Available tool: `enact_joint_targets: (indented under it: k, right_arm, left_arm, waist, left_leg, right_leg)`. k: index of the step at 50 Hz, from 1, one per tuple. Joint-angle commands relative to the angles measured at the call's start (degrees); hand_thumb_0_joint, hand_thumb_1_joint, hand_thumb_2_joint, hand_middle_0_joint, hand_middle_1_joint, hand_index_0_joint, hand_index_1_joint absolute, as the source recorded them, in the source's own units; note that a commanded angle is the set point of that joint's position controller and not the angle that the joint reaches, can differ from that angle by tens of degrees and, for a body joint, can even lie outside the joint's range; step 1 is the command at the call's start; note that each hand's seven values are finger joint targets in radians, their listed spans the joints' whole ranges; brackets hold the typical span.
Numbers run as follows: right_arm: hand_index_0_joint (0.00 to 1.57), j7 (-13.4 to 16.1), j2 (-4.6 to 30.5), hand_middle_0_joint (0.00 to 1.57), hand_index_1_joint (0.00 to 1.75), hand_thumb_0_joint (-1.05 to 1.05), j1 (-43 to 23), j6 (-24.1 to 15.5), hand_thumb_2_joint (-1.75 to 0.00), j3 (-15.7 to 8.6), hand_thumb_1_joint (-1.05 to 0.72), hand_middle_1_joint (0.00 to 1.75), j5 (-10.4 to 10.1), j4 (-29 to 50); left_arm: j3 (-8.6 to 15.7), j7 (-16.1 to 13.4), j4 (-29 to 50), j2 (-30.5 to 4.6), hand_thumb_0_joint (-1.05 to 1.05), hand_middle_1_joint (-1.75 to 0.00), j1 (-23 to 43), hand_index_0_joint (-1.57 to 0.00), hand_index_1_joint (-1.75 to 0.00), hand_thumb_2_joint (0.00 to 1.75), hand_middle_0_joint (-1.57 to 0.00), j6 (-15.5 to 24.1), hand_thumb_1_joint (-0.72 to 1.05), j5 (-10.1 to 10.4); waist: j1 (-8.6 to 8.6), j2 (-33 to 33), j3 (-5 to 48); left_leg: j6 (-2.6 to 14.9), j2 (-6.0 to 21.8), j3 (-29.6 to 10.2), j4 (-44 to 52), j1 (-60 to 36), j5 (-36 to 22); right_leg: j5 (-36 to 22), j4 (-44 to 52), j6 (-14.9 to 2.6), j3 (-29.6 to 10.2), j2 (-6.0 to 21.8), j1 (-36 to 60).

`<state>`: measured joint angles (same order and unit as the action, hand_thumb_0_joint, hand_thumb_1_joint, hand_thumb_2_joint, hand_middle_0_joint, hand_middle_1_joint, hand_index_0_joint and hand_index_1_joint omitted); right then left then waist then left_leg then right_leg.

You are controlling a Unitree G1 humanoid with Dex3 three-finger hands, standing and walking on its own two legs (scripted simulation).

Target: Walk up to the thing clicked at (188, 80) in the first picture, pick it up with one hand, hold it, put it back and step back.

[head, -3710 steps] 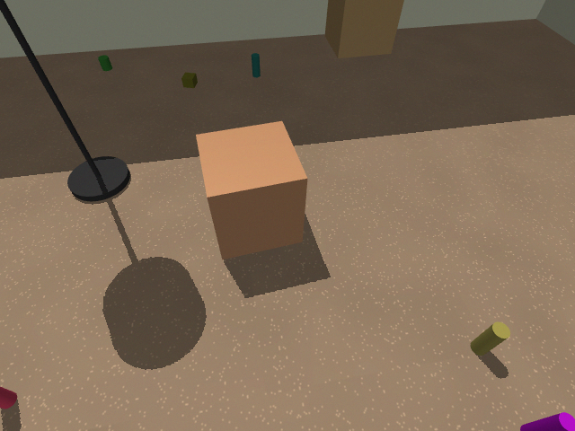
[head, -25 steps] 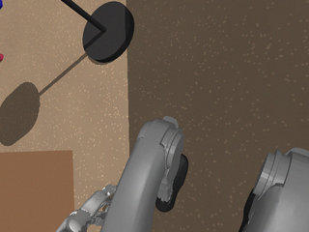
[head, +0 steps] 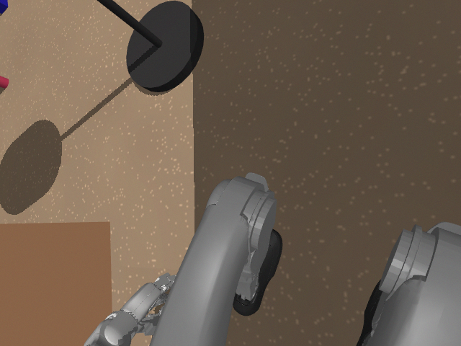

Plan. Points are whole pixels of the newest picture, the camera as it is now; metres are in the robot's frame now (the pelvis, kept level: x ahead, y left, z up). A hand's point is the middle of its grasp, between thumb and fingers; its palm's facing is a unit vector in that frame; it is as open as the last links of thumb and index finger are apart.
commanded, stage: open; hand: right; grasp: from above
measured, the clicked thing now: out of the picture +0.43 -0.38 -0.27
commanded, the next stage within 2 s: withdraw in 0.12 s
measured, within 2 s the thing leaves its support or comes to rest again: neither
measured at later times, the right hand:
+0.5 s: hand out of the picture +0.44 -0.39 -0.18, palm faces -0.31 +0.10 -0.95, open 14.0 cm
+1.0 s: hand out of the picture +0.41 -0.38 -0.07, palm faces -0.52 +0.15 -0.84, open 13.5 cm
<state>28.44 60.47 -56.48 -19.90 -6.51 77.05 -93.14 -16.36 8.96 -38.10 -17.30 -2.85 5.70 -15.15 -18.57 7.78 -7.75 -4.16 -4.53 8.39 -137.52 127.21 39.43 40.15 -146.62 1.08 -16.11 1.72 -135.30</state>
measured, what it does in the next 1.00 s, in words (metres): rises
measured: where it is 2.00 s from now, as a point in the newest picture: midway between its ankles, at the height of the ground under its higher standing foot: (308, 313)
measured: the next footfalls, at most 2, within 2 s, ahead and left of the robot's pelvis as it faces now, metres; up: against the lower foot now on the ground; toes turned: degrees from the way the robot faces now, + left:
none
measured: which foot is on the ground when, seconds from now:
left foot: down 0.00-1.00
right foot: down 0.00-1.00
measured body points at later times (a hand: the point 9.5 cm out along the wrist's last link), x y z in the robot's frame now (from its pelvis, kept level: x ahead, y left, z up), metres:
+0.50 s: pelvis +0.00 +0.00 +0.00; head +0.25 -0.13 +0.36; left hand +0.10 +0.26 -0.07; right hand +0.46 -0.39 -0.13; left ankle +0.11 +0.13 -0.26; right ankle +0.06 -0.13 -0.27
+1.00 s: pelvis -0.01 +0.01 +0.06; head +0.21 -0.10 +0.44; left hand +0.09 +0.28 -0.03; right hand +0.43 -0.39 -0.02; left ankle +0.11 +0.13 -0.27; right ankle +0.06 -0.13 -0.27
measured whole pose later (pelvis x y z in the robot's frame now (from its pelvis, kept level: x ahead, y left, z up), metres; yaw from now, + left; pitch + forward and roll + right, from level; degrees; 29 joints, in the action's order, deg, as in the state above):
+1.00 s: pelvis -0.01 +0.01 +0.06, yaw -6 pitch +32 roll +10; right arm 4.0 51.3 -54.9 -17.9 -3.4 66.5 -73.9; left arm -7.4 5.3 -36.8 -18.7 -8.9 -2.7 -6.3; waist -12.5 1.0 1.2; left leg -2.9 -2.0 4.5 -126.8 121.8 37.5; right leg 36.2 -131.9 0.4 -9.7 1.9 -128.3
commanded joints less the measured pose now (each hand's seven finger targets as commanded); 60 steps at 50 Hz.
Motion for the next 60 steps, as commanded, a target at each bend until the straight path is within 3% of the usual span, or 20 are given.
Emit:
enact_joint_targets:
  k: [1,4,5,9,10,12,13,14,16,22,26,28,31,33,37,42,46,51,56,60]
  right_arm:
    - [0.13,2.0,15.5,0.12,0.92,0.0,-14.5,-1.2,-0.92,-1.6,0.42,0.93,-1.5,8.9]
    - [0.09,1.9,14.1,0.08,0.95,0.0,-13.6,-1.1,-0.96,-0.2,0.46,0.95,-1.1,6.4]
    - [0.08,2.2,14.9,0.07,0.96,0.0,-12.9,-1.2,-0.96,-1.2,0.47,0.97,-1.2,5.2]
    - [0.07,2.6,15.6,0.07,0.97,0.0,-14.1,-1.4,-0.97,-1.3,0.48,0.98,-0.9,7.5]
    - [0.07,2.4,14.5,0.07,0.99,0.0,-13.2,-1.0,-0.98,-0.1,0.49,0.99,-0.3,6.9]
    - [0.08,2.6,14.8,0.06,0.98,0.0,-14.6,-1.1,-0.95,-0.5,0.5,1.01,-0.6,7.4]
    - [0.08,2.9,16.0,0.05,0.98,0.0,-14.6,-1.0,-0.96,-1.9,0.51,1.0,-1.0,8.4]
    - [0.07,2.9,15.9,0.05,0.98,0.0,-14.8,-0.6,-0.97,-1.2,0.52,1.0,-0.5,8.8]
    - [0.07,3.5,18.4,0.05,0.98,0.0,-15.2,-0.1,-0.97,-4.1,0.52,1.0,-0.8,13.4]
    - [0.06,3.0,15.0,0.05,0.97,0.0,-14.3,5.7,-0.98,-7.0,0.53,0.98,-4.0,21.3]
    - [0.07,-1.8,10.4,0.07,0.98,0.0,-13.7,10.6,-0.98,-5.5,0.53,0.98,-7.1,29.2]
    - [0.07,-5.6,5.2,0.07,0.98,0.0,-13.5,13.1,-0.99,-2.2,0.52,0.98,-9.6,30.8]
    - [0.07,-12.5,2.5,0.08,0.99,0.0,-16.1,14.9,-0.99,0.7,0.52,0.99,-11.8,32.0]
    - [0.09,-17.3,1.2,0.09,0.98,0.0,-13.8,15.2,-0.98,2.5,0.5,0.98,-12.4,32.3]
    - [0.12,-24.0,0.3,0.12,0.94,0.0,-10.1,13.8,-0.95,3.3,0.45,0.94,-14.4,30.6]
    - [0.16,-27.0,3.3,0.16,0.91,0.0,-11.6,8.3,-0.92,1.8,0.41,0.91,-14.5,30.0]
    - [0.19,-24.4,5.8,0.2,0.88,0.0,-12.9,2.0,-0.89,0.1,0.38,0.88,-12.4,27.2]
    - [0.19,-15.7,7.9,0.19,0.88,0.0,-18.1,-2.0,-0.89,-0.8,0.4,0.88,-7.4,22.7]
    - [0.21,-9.3,13.7,0.2,0.86,0.0,-25.8,-1.9,-0.87,-3.4,0.39,0.87,-3.6,23.0]
    - [0.22,-6.7,14.0,0.21,0.84,0.0,-27.9,0.8,-0.85,-3.8,0.37,0.85,-2.5,22.5]
  left_arm:
    - [5.0,-0.9,-0.3,-18.2,0.0,-0.3,-9.5,-0.2,-0.3,0.9,-0.2,-0.1,0.89,0.2]
    - [5.1,-1.0,0.0,-18.2,0.0,-0.3,-9.0,-0.2,-0.3,0.9,-0.2,-0.2,0.89,0.4]
    - [5.3,-1.1,0.9,-18.6,0.0,-0.3,-8.4,-0.2,-0.3,0.9,-0.2,-0.1,0.89,0.4]
    - [5.1,-1.2,0.0,-18.2,0.0,-0.3,-8.8,-0.2,-0.3,0.9,-0.2,-0.4,0.89,0.2]
    - [5.0,-1.1,0.0,-18.1,0.0,-0.3,-8.9,-0.2,-0.3,0.9,-0.2,-0.3,0.89,0.1]
    - [5.3,-1.1,0.1,-18.5,0.0,-0.3,-9.3,-0.2,-0.3,0.9,-0.2,-0.2,0.89,0.2]
    - [5.4,-1.2,0.6,-18.6,0.0,-0.3,-8.6,-0.2,-0.3,0.9,-0.2,-0.2,0.89,0.4]
    - [5.5,-1.0,0.0,-18.3,0.0,-0.3,-9.4,-0.2,-0.3,0.9,-0.2,-0.1,0.9,0.5]
    - [6.0,-0.9,0.3,-18.3,0.0,-0.3,-9.9,-0.2,-0.3,0.9,-0.2,0.0,0.9,0.5]
    - [9.8,0.7,0.4,-17.2,0.0,-0.3,-10.9,-0.2,-0.3,0.9,-0.2,0.2,0.9,1.6]
    - [13.1,1.5,0.2,-16.3,0.0,-0.3,-12.7,-0.2,-0.3,0.9,-0.2,-0.6,0.9,4.0]
    - [14.9,1.7,-0.1,-15.7,0.0,-0.3,-14.6,-0.2,-0.3,0.9,-0.2,-1.6,0.9,6.0]
    - [16.4,1.0,-0.6,-15.3,0.0,-0.3,-16.7,-0.2,-0.3,0.9,-0.2,-3.4,0.9,8.1]
    - [17.0,0.2,-0.4,-14.6,0.0,-0.3,-17.6,-0.2,-0.3,0.9,-0.2,-5.0,0.9,9.2]
    - [16.2,-1.6,1.1,-13.3,0.0,-0.3,-17.7,-0.2,-0.3,0.9,-0.2,-7.1,0.89,10.2]
    - [14.3,-3.7,3.0,-13.3,0.0,-0.3,-16.2,-0.2,-0.3,0.9,-0.2,-8.0,0.9,10.3]
    - [12.7,-4.3,2.8,-12.4,0.0,-0.3,-15.0,-0.2,-0.3,0.9,-0.2,-8.0,0.9,9.3]
    - [11.2,-4.0,2.1,-14.4,0.0,-0.3,-13.6,-0.2,-0.3,0.9,-0.2,-8.7,0.9,7.3]
    - [10.9,-3.6,0.7,-15.6,0.0,-0.3,-14.6,-0.2,-0.3,0.9,-0.2,-8.3,0.9,5.6]
    - [11.6,-3.3,0.1,-15.5,0.0,-0.3,-16.1,-0.2,-0.3,0.9,-0.2,-7.3,0.9,5.0]
  waist:
    - [-0.77,-30.0,37.7]
    - [-1.65,-28.8,36.3]
    - [-1.68,-27.9,36.0]
    - [-0.56,-30.2,37.0]
    - [-0.89,-29.8,37.1]
    - [-1.58,-30.0,36.6]
    - [-0.56,-29.7,38.1]
    - [-0.64,-31.1,37.6]
    - [1.16,-33.8,42.1]
    - [3.84,-39.4,47.1]
    - [6.19,-40.5,52.7]
    - [5.5,-35.9,51.9]
    - [3.74,-30.8,48.8]
    - [4.46,-27.1,47.6]
    - [4.7,-17.6,43.1]
    - [5.09,-15.9,40.1]
    - [5.92,-18.5,41.4]
    - [4.22,-23.6,40.4]
    - [3.72,-31.6,46.7]
    - [3.09,-34.5,49.6]
  left_leg:
    - [4.93,-1.8,6.9,11.6,-18.1,-15.2]
    - [5.08,-2.0,6.6,11.4,-17.2,-14.0]
    - [5.01,-2.0,6.9,11.4,-16.9,-13.8]
    - [5.23,-2.0,6.9,11.2,-17.0,-13.7]
    - [5.24,-2.1,6.6,11.1,-16.5,-13.9]
    - [5.15,-1.9,7.0,11.1,-16.7,-14.4]
    - [5.2,-1.9,6.9,11.2,-17.0,-14.4]
    - [5.32,-1.8,6.6,10.8,-16.6,-14.5]
    - [5.38,-1.7,6.6,10.7,-17.7,-15.9]
    - [5.77,-1.0,5.9,10.3,-14.3,-17.9]
    - [6.12,-0.5,4.1,13.0,-14.9,-16.4]
    - [6.02,-0.4,3.4,16.0,-15.5,-14.9]
    - [6.01,-0.1,2.3,19.1,-17.1,-12.8]
    - [6.12,-0.1,1.3,21.3,-19.6,-11.8]
    - [5.82,0.3,-0.4,24.7,-24.5,-11.9]
    - [6.37,0.8,-0.5,25.4,-23.2,-9.8]
    - [6.07,0.5,-0.7,23.6,-22.2,-9.0]
    - [6.22,0.4,1.4,20.5,-15.4,-6.9]
    - [6.23,0.9,2.3,17.5,-14.7,-8.9]
    - [6.18,1.0,2.6,16.5,-13.6,-9.3]
  right_leg:
    - [-12.4,14.9,-1.4,7.2,1.5,29.8]
    - [-11.1,14.6,-1.52,7.0,1.6,28.7]
    - [-10.6,14.6,-1.57,6.9,1.6,28.1]
    - [-10.9,15.1,-1.24,7.1,1.6,29.3]
    - [-11.4,14.9,-1.39,7.0,1.6,30.4]
    - [-11.6,15.0,-1.29,6.9,1.6,29.8]
    - [-11.7,15.3,-1.28,6.9,1.6,30.0]
    - [-12.0,15.1,-1.19,7.2,1.5,30.6]
    - [-14.0,15.4,-0.9,7.4,1.6,33.1]
    - [-16.9,17.5,-0.36,8.5,1.3,35.8]
    - [-15.3,20.6,-0.59,9.9,0.7,37.4]
    - [-13.2,22.8,-1.19,9.9,0.6,37.4]
    - [-10.1,25.4,-1.79,9.8,0.2,35.0]
    - [-9.4,26.7,-2.28,10.3,0.1,34.6]
    - [-9.9,26.6,-3.44,11.6,-0.6,28.6]
    - [-9.3,27.0,-3.23,11.7,-0.9,28.5]
    - [-8.4,26.8,-2.97,11.9,-0.6,29.7]
    - [-6.4,25.8,-2.32,11.1,-0.5,31.5]
    - [-8.7,24.1,-1.57,10.9,-0.6,37.0]
    - [-8.4,23.4,-1.55,11.0,-0.6,37.6]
